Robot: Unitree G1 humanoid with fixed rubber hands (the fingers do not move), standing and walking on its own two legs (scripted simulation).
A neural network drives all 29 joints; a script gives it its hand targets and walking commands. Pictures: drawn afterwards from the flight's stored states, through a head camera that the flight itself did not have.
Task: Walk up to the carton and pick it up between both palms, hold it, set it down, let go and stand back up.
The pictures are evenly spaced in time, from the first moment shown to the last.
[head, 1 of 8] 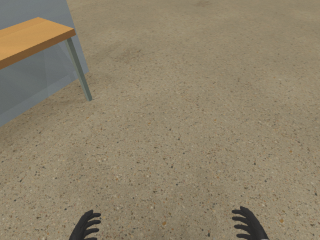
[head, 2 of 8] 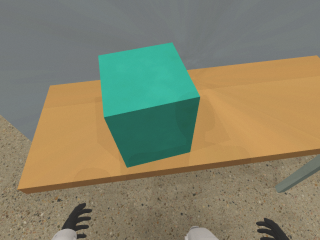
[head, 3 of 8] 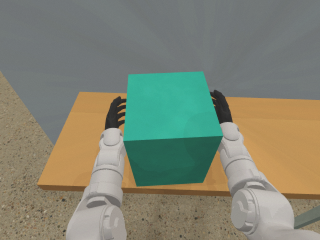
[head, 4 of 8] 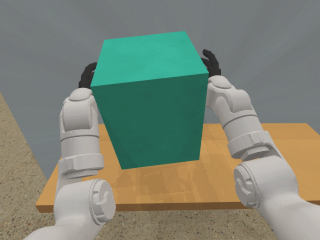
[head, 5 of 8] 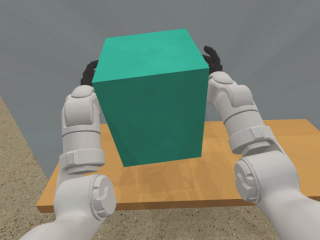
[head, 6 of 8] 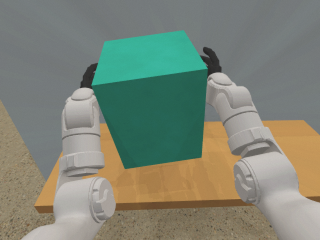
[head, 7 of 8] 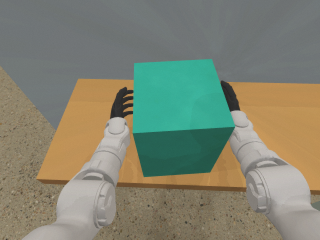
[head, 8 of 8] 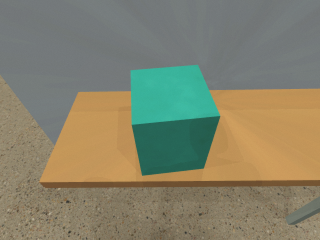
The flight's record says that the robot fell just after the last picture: no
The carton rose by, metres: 0.24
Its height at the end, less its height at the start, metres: +0.00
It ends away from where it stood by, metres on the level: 0.01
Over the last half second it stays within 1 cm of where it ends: yes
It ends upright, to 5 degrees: yes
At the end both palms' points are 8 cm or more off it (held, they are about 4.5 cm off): yes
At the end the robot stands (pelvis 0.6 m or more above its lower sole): yes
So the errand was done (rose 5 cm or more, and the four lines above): yes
